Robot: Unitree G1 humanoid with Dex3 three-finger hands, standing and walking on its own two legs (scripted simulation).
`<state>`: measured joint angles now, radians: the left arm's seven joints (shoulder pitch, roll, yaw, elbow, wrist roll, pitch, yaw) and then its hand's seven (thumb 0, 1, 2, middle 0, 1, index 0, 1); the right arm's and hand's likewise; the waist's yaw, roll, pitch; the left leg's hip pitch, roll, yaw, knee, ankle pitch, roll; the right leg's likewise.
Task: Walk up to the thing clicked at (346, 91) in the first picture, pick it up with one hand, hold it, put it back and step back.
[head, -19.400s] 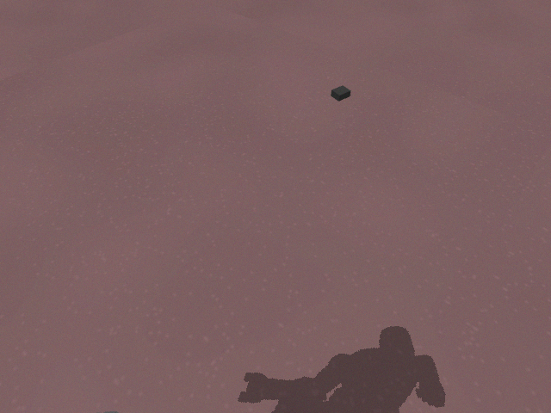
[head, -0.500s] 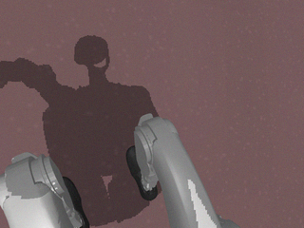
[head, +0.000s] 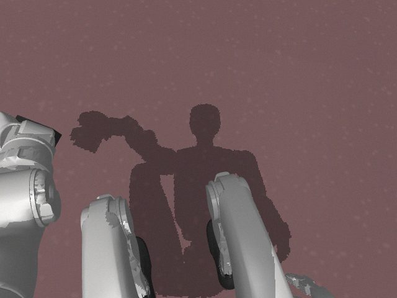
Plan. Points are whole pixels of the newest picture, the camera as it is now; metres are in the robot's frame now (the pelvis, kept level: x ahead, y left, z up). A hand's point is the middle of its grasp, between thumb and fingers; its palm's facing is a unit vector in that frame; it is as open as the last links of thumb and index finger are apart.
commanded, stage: lift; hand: left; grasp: from above
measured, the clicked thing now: (28, 145) +0.46 +0.31 -0.12
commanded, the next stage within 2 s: hold in 1.08 s
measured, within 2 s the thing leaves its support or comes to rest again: neither
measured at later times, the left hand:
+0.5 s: hand out of the picture +0.38 +0.25 +0.13, palm faces -0.17 -0.40 -0.90, open 10.6 cm
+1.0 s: hand out of the picture +0.38 +0.24 +0.25, palm faces -0.16 -0.45 -0.88, open 10.6 cm
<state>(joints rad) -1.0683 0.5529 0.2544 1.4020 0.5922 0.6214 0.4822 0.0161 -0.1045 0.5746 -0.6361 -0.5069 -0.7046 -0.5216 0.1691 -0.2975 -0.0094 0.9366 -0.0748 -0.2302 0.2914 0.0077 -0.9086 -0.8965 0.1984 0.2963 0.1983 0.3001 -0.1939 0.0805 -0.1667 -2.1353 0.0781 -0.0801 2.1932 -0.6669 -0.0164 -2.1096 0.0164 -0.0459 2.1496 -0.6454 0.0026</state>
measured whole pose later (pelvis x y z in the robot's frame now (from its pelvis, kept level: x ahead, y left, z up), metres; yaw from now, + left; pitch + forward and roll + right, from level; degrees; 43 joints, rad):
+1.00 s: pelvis +0.06 -0.01 +0.31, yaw +4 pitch +16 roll +0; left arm -0.70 0.21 0.02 1.12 0.47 0.85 0.47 0.01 -0.08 0.56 -0.60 -0.53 -0.66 -0.56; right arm 0.22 -0.27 0.00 0.91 0.01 -0.15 0.08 0.01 -0.89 -0.89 0.20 0.30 0.20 0.30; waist -0.10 0.04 -0.15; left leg -0.87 0.07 0.00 1.01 -0.42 -0.04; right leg -0.86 0.01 -0.03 1.01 -0.43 -0.02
